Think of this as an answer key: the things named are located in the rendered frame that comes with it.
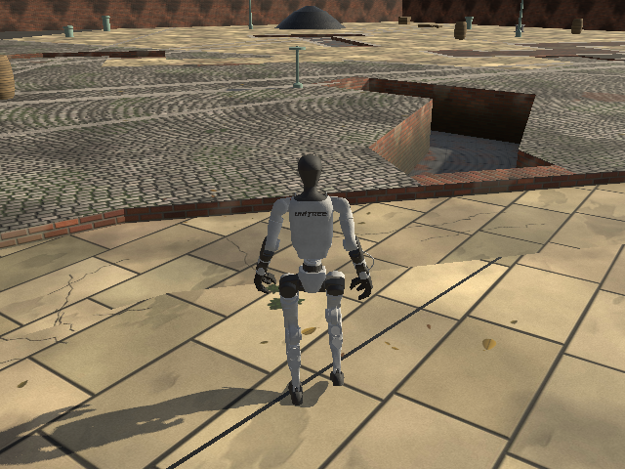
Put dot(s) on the robot right hand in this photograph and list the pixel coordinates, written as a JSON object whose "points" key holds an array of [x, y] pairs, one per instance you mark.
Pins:
{"points": [[365, 283]]}

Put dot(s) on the robot right foot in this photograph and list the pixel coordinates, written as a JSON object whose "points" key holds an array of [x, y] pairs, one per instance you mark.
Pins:
{"points": [[337, 378]]}

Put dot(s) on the robot right upper arm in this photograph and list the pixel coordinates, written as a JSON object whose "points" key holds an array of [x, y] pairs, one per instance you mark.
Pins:
{"points": [[342, 206]]}

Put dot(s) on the left robot forearm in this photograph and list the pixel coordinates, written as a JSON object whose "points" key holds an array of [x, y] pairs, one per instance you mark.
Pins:
{"points": [[264, 259]]}

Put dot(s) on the robot left hand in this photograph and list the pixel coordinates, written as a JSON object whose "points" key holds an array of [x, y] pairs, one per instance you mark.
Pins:
{"points": [[267, 278]]}

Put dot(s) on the robot left upper arm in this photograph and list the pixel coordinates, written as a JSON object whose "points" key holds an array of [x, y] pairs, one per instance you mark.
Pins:
{"points": [[280, 207]]}

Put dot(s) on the right robot thigh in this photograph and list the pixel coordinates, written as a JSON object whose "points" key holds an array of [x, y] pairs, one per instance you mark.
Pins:
{"points": [[334, 285]]}

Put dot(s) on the right robot forearm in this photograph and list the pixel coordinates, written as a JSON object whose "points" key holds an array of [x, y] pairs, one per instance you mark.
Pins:
{"points": [[359, 261]]}

